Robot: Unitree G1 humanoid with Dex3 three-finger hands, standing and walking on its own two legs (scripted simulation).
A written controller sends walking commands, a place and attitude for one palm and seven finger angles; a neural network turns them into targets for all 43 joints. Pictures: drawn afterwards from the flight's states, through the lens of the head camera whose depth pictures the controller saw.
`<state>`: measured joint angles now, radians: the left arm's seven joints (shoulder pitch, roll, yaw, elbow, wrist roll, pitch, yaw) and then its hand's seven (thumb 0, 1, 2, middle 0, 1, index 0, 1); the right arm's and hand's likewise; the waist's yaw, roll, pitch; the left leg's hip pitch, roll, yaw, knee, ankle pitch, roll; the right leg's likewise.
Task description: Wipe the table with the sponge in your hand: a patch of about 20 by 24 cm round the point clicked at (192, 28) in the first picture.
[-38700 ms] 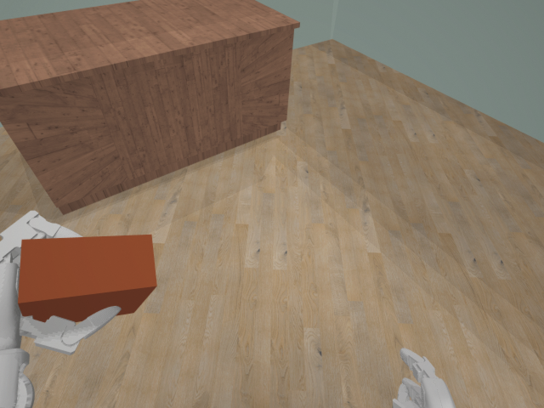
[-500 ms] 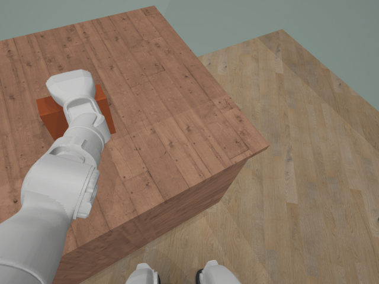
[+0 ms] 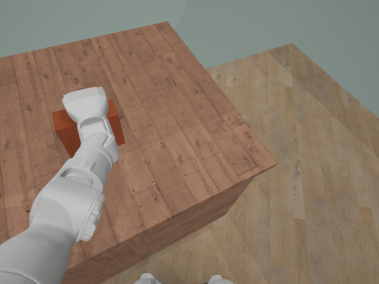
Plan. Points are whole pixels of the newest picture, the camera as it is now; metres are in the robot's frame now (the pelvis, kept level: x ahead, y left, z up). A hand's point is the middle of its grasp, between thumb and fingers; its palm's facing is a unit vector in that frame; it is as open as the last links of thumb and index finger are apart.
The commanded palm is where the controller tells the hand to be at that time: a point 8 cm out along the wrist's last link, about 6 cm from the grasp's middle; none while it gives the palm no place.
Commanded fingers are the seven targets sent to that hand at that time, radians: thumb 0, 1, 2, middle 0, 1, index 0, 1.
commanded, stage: wipe back along the third lane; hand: left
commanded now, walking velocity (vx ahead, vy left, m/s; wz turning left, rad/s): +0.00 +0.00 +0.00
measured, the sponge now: (93, 134) +0.47 +0.22 -0.03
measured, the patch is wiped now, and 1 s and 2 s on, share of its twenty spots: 1.00 1.00 1.00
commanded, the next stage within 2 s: none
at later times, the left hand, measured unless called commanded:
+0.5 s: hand (96, 141) +0.42 +0.19 +0.02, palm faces -0.08 -0.01 -1.00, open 10.1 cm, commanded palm +0.38 +0.17 +0.05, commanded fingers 0.00 0.10 1.30 -1.20 -1.60 -1.20 -1.60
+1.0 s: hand (104, 160) +0.37 +0.17 +0.02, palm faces -0.07 +0.00 -1.00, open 10.1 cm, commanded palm +0.33 +0.14 +0.05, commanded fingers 0.00 0.10 1.30 -1.20 -1.60 -1.20 -1.60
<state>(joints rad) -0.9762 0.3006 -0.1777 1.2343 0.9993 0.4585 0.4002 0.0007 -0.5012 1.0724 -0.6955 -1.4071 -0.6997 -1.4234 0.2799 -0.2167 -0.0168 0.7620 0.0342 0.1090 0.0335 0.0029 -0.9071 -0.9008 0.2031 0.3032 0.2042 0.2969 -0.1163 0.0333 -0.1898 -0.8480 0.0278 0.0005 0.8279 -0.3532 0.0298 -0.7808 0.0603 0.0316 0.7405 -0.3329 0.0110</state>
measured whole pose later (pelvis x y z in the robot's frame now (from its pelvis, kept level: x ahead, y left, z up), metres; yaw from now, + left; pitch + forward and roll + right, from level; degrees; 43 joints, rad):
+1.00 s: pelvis +0.00 -0.02 +0.02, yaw +3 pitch +10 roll -1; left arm -0.59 0.10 -0.35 0.97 0.98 0.50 0.43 -0.01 -0.49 1.07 -0.68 -1.42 -0.68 -1.44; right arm 0.14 -0.21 -0.03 0.75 0.06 0.22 0.03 0.01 -0.91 -0.90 0.20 0.30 0.20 0.30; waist 0.01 0.03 -0.16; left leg -0.54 0.00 -0.02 0.66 -0.30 0.01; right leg -0.49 0.03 0.01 0.63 -0.32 -0.01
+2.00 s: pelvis +0.00 -0.03 +0.02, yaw +3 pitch +8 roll +0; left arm -0.45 0.10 -0.39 0.79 1.00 0.52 0.40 -0.01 -0.49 1.07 -0.69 -1.41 -0.69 -1.42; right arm 0.10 -0.21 -0.02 0.72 0.06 0.23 0.03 0.01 -0.91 -0.90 0.20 0.30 0.20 0.30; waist 0.04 0.03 -0.16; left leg -0.51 0.01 -0.02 0.67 -0.31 0.00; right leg -0.47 0.04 0.01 0.66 -0.34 -0.03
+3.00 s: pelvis +0.01 -0.03 +0.03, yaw +2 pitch +5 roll +0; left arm -0.20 0.22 -0.23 0.53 1.03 0.39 0.31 -0.01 -0.51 1.07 -0.72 -1.38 -0.72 -1.39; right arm 0.08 -0.23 -0.01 0.67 0.07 0.17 -0.02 0.01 -0.91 -0.90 0.20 0.30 0.20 0.30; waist 0.06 0.03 -0.13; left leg -0.39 0.01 0.00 0.59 -0.29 -0.01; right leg -0.36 0.04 0.03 0.59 -0.32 -0.03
